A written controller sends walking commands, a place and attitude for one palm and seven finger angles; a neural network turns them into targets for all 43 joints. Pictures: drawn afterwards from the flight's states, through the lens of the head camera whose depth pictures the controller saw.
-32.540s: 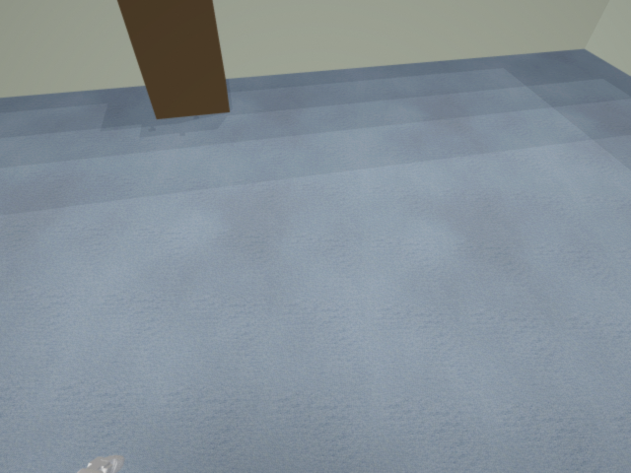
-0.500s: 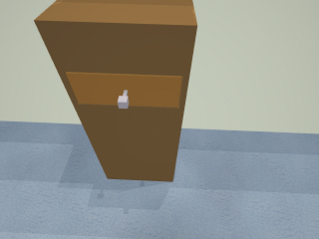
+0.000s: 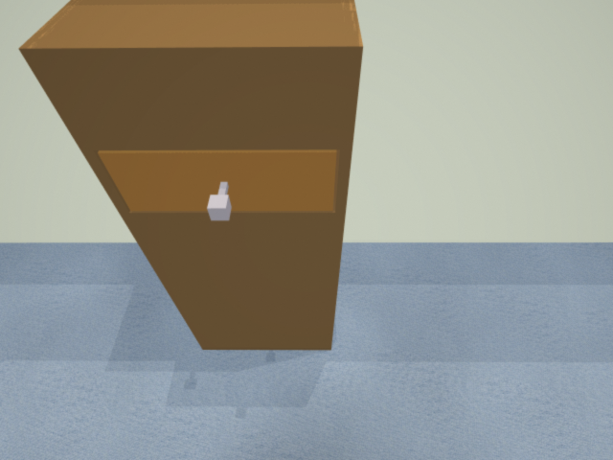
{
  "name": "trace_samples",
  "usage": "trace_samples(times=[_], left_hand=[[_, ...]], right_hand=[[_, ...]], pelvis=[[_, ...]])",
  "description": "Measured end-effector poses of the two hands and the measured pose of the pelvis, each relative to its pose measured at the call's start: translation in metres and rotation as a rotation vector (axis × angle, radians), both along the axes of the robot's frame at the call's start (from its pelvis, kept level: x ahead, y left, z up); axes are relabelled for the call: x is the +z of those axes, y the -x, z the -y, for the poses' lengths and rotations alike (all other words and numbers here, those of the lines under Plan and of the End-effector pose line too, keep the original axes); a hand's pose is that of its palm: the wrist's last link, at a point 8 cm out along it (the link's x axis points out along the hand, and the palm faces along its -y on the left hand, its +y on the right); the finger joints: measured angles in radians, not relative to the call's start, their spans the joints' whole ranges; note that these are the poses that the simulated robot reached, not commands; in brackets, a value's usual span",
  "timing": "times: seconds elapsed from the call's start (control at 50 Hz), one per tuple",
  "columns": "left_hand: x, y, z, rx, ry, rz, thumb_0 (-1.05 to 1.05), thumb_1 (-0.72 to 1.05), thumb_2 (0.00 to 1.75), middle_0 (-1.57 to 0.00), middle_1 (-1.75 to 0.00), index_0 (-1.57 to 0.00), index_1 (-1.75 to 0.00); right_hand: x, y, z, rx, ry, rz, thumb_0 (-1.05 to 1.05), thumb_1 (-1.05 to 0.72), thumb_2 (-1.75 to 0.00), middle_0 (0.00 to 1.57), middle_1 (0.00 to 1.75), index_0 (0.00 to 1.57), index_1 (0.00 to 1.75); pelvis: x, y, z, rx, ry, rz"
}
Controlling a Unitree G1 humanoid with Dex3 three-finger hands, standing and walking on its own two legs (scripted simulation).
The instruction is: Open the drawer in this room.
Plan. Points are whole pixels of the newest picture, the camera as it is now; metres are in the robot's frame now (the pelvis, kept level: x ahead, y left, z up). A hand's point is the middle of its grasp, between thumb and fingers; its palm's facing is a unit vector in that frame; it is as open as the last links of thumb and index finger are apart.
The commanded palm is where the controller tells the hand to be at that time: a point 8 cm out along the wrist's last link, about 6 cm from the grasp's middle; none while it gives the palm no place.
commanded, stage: come to a stop and stand still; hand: left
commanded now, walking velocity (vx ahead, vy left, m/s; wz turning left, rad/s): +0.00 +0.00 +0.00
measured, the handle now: (221, 200) +0.50 +0.19 +0.02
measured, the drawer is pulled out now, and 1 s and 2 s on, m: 0.00 0.00 0.00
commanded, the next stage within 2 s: look again from close up in 1.10 s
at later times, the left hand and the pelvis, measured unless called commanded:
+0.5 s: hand out of the picture +0.01 +0.24 -0.17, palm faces -0.04 -0.98 -0.20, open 7.4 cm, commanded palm none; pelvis -0.05 +0.06 +0.00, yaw -1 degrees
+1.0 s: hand out of the picture -0.05 +0.25 -0.18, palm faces -0.02 -0.99 -0.17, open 7.4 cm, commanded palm none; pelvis -0.03 +0.07 +0.01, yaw -1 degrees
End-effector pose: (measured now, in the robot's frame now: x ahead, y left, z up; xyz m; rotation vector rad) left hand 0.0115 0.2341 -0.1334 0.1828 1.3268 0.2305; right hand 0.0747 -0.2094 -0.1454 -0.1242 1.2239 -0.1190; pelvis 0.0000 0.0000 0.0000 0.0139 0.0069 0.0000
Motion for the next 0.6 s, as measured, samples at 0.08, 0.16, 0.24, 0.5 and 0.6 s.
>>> trace_samples(times=[0.08,0.16,0.24,0.5,0.6], left_hand=[[0.005,-0.007,-0.012,-0.04,-0.041,0.048,0.01,0.92,0.9,-0.2,-0.3,-0.2,-0.29],[0.004,-0.016,-0.024,-0.092,-0.039,0.113,0.01,0.92,0.9,-0.2,-0.3,-0.2,-0.29],[-0.002,-0.024,-0.034,-0.122,-0.013,0.171,0.01,0.91,0.9,-0.2,-0.3,-0.2,-0.29],[-0.003,0.006,-0.058,-0.132,0.061,0.101,0.01,0.91,0.9,-0.2,-0.3,-0.2,-0.29],[-0.005,0.037,-0.066,-0.105,0.062,0.006,0.01,0.91,0.9,-0.2,-0.3,-0.2,-0.29]], right_hand=[[0.002,0.025,0.013,-0.044,0.019,-0.008,0.0,-0.91,-0.9,0.2,0.3,0.2,0.3],[0.007,0.05,0.023,-0.084,0.062,-0.001,0.0,-0.91,-0.9,0.2,0.3,0.2,0.3],[0.01,0.072,0.018,-0.083,0.098,-0.007,0.01,-0.91,-0.9,0.2,0.3,0.19,0.3],[0.017,0.119,-0.039,-0.025,0.057,-0.089,0.01,-0.9,-0.9,0.2,0.3,0.2,0.3],[0.017,0.119,-0.047,-0.02,0.053,-0.105,0.01,-0.9,-0.9,0.2,0.3,0.2,0.3]], pelvis=[[-0.001,0.007,-0.003,-0.017,0.012,0.008],[-0.004,0.016,-0.011,-0.032,0.02,0.017],[-0.009,0.026,-0.023,-0.011,0.043,0.031],[0.004,0.049,-0.059,-0.025,0.026,0.012],[0.006,0.049,-0.066,-0.024,0.024,0.008]])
